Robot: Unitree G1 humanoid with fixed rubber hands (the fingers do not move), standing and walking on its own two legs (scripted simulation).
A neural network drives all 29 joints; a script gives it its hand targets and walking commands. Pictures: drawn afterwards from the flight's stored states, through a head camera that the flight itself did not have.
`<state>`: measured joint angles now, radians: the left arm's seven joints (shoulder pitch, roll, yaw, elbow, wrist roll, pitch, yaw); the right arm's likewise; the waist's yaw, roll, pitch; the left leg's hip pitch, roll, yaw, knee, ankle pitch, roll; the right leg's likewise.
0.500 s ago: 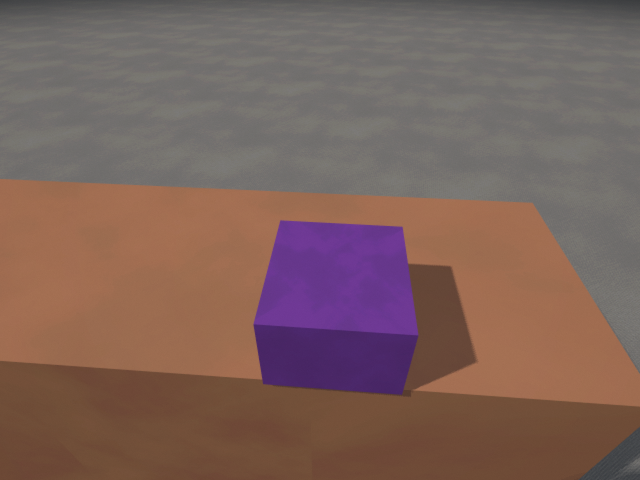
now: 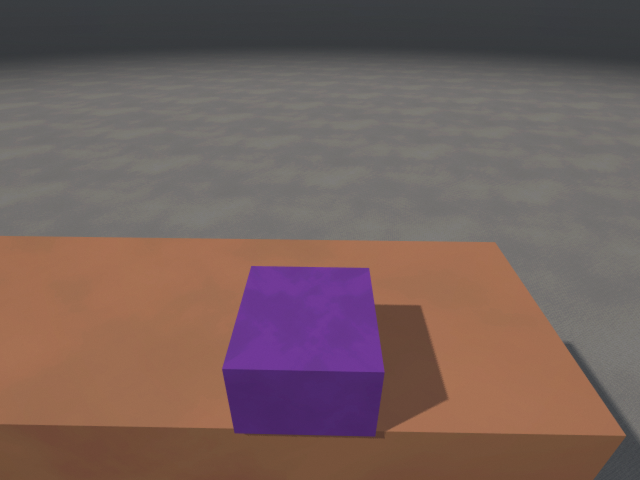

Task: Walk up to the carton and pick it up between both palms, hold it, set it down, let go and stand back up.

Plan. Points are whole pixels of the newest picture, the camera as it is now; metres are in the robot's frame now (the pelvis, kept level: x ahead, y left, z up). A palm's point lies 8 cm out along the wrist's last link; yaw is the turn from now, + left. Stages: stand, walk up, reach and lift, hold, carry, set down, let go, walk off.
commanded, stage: stand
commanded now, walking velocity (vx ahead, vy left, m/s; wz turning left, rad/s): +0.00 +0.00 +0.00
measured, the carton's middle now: (307, 343) +0.37 +0.05 +0.01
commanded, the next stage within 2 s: none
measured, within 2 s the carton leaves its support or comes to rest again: neither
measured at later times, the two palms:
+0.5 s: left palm out of the picture -0.13 +0.22 -0.14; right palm out of the picture -0.13 -0.20 -0.14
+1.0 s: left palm out of the picture -0.15 +0.20 -0.13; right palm out of the picture -0.15 -0.19 -0.14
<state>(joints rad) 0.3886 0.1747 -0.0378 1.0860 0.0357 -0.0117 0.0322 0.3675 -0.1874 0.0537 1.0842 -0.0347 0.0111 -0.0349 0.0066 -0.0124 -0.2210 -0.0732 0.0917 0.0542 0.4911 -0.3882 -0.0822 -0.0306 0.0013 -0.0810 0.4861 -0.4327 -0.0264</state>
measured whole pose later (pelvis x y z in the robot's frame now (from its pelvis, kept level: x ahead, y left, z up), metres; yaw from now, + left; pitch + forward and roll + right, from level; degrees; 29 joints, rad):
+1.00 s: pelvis -0.05 +0.00 +0.01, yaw +1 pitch -3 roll +0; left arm 0.45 0.12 -0.05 1.21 0.01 -0.01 0.04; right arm 0.43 -0.12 0.07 1.27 -0.02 0.01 -0.04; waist 0.00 0.00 -0.01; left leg -0.08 0.09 0.04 0.39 -0.25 -0.07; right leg -0.03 0.00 -0.10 0.39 -0.30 -0.03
